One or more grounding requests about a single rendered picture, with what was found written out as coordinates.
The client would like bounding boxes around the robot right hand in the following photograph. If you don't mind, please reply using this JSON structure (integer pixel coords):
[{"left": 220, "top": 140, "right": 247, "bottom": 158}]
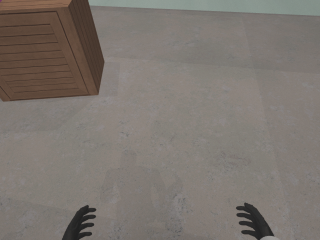
[{"left": 236, "top": 202, "right": 274, "bottom": 240}]

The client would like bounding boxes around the robot left hand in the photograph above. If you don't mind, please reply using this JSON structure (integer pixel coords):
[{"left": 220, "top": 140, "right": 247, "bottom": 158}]
[{"left": 62, "top": 205, "right": 96, "bottom": 240}]

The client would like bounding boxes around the pedestal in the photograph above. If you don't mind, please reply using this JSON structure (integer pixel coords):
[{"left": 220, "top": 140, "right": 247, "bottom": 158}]
[{"left": 0, "top": 0, "right": 105, "bottom": 102}]

